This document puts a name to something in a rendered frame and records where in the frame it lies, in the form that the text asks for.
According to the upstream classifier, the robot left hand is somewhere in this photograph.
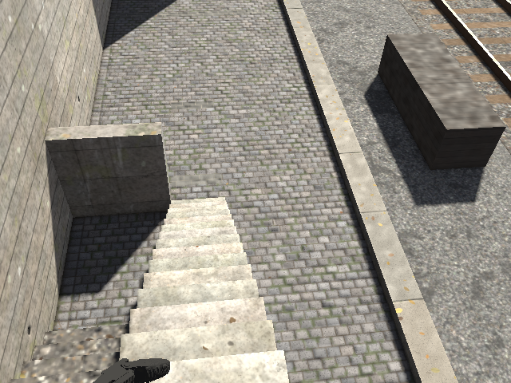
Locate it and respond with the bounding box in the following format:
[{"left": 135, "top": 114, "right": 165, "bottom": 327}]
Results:
[{"left": 93, "top": 358, "right": 170, "bottom": 383}]

